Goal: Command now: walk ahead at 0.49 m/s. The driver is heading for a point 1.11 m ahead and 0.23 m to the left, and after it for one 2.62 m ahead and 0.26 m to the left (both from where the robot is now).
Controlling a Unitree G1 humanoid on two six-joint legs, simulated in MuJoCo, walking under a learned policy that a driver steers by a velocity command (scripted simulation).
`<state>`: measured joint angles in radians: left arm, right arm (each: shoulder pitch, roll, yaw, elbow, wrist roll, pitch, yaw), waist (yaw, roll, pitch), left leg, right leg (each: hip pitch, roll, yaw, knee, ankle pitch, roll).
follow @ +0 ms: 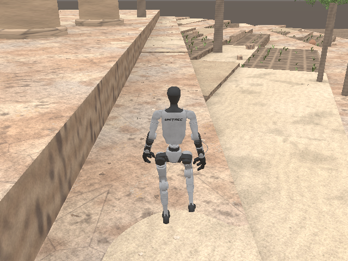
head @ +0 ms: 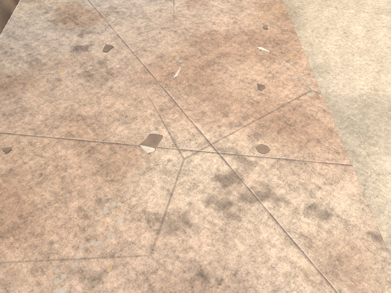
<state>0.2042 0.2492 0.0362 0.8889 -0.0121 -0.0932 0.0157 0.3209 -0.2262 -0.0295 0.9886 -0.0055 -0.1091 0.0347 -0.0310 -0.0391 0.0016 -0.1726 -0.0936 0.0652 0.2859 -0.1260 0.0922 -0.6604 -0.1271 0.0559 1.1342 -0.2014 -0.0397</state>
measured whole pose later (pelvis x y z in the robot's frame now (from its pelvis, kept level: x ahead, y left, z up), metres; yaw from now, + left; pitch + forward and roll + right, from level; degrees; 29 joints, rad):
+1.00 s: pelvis +0.55 -0.01 -0.01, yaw +1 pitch +1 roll +0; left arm 0.29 0.26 0.05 0.96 -0.02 -0.10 0.00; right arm 0.18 -0.24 -0.05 0.91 0.00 -0.10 0.03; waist 0.00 -0.03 0.02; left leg -0.34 -0.03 0.06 0.46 -0.15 0.07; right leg -0.44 -0.06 0.03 1.18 -0.35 -0.05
